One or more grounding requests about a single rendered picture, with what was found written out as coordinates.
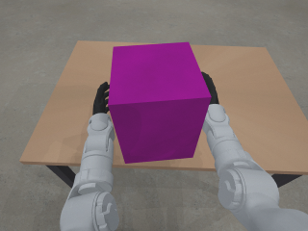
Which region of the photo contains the carton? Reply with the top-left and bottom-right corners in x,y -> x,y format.
108,42 -> 212,164

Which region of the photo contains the robot left forearm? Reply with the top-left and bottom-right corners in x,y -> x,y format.
60,113 -> 115,231

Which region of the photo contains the robot right upper arm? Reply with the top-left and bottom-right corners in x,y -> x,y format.
218,167 -> 308,231

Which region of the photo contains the robot right forearm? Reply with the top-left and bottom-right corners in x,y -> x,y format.
202,104 -> 280,203

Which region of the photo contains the left robot hand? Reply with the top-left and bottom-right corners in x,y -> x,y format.
92,82 -> 110,115

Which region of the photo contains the table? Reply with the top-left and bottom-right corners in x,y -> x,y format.
19,40 -> 308,189

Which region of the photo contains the robot left upper arm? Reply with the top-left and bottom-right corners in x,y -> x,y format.
61,191 -> 119,231

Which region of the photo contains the right robot hand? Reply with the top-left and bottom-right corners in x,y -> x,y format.
201,71 -> 219,105

